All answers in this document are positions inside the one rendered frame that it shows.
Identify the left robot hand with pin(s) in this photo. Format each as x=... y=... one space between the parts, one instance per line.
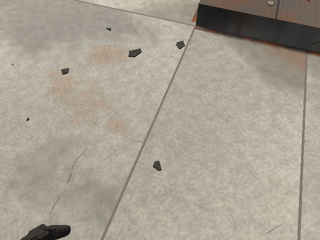
x=52 y=232

